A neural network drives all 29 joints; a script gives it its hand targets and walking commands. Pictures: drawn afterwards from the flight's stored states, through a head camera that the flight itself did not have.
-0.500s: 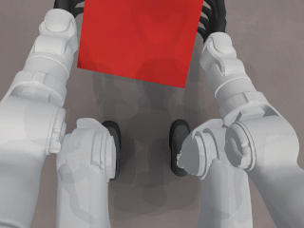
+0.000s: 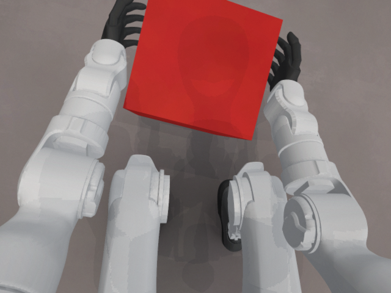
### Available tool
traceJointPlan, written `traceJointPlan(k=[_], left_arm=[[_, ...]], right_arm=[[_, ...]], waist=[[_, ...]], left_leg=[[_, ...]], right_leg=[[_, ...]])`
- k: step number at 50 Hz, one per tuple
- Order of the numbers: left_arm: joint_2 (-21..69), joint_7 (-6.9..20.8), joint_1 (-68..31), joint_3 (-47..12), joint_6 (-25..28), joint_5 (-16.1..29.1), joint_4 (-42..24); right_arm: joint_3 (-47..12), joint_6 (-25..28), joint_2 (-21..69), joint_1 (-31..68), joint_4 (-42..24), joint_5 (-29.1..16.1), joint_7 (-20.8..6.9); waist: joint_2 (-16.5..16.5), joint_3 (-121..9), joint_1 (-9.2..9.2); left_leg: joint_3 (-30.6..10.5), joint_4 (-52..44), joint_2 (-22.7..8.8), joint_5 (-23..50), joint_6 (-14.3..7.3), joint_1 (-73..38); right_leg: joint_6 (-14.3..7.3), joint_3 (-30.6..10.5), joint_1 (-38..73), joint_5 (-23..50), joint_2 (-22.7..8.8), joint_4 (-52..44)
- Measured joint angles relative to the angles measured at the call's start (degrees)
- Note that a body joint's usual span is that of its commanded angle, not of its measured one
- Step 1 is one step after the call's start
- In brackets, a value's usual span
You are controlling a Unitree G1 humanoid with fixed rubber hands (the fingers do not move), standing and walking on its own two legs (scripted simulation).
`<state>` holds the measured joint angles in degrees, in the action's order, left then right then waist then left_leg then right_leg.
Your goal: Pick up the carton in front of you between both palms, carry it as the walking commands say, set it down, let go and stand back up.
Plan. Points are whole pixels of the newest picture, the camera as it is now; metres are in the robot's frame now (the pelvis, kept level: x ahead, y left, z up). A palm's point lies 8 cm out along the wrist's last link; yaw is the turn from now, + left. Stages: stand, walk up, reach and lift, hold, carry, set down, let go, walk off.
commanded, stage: reach and lift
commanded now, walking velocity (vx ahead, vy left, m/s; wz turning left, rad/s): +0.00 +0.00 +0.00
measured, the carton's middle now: (194, 78) +0.49 +0.04 -0.20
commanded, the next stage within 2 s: none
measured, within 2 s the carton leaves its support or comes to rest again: neither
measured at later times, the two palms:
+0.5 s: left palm (64, 8) +0.47 +0.19 +0.06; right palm (365, 58) +0.47 -0.11 +0.07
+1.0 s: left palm out of the picture +0.43 +0.18 +0.23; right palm out of the picture +0.44 -0.12 +0.23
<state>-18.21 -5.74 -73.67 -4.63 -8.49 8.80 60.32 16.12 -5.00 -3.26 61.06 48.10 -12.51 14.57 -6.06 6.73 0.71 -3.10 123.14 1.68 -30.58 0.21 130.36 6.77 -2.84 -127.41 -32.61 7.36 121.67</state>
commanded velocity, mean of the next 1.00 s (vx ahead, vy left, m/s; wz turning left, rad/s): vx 0.00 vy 0.00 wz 0.00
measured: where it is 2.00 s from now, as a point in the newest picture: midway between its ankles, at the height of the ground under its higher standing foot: (188, 225)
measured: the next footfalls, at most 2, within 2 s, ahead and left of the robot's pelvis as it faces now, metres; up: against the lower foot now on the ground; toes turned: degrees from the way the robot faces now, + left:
none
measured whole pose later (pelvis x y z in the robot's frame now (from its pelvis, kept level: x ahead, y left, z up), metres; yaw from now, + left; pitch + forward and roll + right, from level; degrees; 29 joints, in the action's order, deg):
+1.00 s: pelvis +0.07 -0.01 +0.27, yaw +5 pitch +29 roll -1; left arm 2.4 -1.3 -32.5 17.6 -17.9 -10.7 37.4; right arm 22.2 -16.4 8.7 29.1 33.0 8.9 5.3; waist -2.1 -14.3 0.1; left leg -3.7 70.9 2.2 -25.9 1.0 73.7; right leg 1.7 -4.3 -71.9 -28.0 3.6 71.1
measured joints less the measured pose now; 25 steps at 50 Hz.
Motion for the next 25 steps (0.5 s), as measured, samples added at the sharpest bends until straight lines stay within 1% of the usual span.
traceJointPlan(k=[3, 4, 5, 6, 10, 13, 15, 18, 25], left_arm=[[2.09, 0.66, 4.17, 4.62, -2.15, -3.39, -3.63], [2.84, 1.79, 5.28, 6.36, -2.82, -4.6, -4.44], [3.42, 2.38, 6.21, 8.26, -3.47, -5.94, -4.96], [3.99, 3.01, 6.97, 10.18, -4.06, -7.31, -5.23], [6.15, 4.86, 9.17, 16.82, -6.03, -12.92, -5.51], [7.93, 5.86, 10.55, 20.6, -6.85, -16.74, -5.96], [9.14, 6.1, 11.77, 22.09, -7.02, -18.41, -7.06], [10.71, 6.21, 14.1, 22.99, -6.9, -19.37, -9.45], [13.09, 6.1, 20.33, 22.87, -7.38, -18.41, -15.59]], right_arm=[[2.68, -2.47, 2.27, -3.46, -3.81, 3.47, -0.63], [4.0, -3.39, 3.04, -4.02, -4.49, 5.22, -1.08], [5.08, -4.36, 3.88, -4.41, -5.04, 7.03, -2.29], [6.39, -5.25, 4.75, -4.61, -5.39, 9.0, -2.71], [11.81, -7.89, 8.07, -4.84, -5.75, 16.82, -4.08], [14.29, -9.11, 9.5, -5.78, -6.57, 20.65, -5.19], [14.51, -9.48, 9.93, -6.99, -7.67, 21.67, -5.66], [13.6, -9.72, 10.14, -9.28, -9.86, 21.53, -6.09], [10.35, -10.55, 10.51, -14.48, -14.4, 19.53, -6.24]], waist=[[-0.05, -3.66, -0.88], [0.06, -5.0, -1.16], [0.22, -6.34, -1.29], [0.48, -7.63, -1.39], [2.05, -12.06, -1.3], [3.22, -14.44, -0.99], [3.64, -15.61, -0.9], [3.92, -16.87, -0.9], [3.82, -18.49, -0.82]], left_leg=[[-0.32, -2.12, 0.44, -0.36, 0.82, -2.62], [-0.44, -3.03, 0.59, -0.39, 1.05, -3.45], [-0.57, -4.05, 0.74, -0.35, 1.24, -4.26], [-0.73, -5.15, 0.9, -0.27, 1.42, -5.07], [-1.4, -10.2, 1.52, 0.55, 1.85, -8.16], [-1.77, -14.1, 1.78, 1.36, 1.86, -10.22], [-1.76, -16.54, 1.63, 1.82, 1.78, -11.54], [-1.52, -19.69, 1.21, 2.29, 1.62, -13.53], [-0.71, -25.24, 0.68, 2.54, 1.36, -19.08]], right_leg=[[-0.9, 0.16, 2.31, -0.41, -0.37, -1.6], [-1.37, 0.27, 3.08, -0.5, -0.61, -2.36], [-1.75, 0.39, 3.85, -0.54, -0.85, -3.24], [-2.05, 0.52, 4.66, -0.53, -1.1, -4.24], [-2.78, 1.01, 7.91, -0.1, -1.91, -9.08], [-2.91, 1.08, 10.07, 0.6, -1.95, -12.96], [-3.12, 0.95, 11.32, 1.14, -1.94, -15.44], [-3.23, 0.57, 13.11, 1.88, -1.78, -18.62], [-3.31, -0.44, 18.18, 2.43, -1.75, -23.85]])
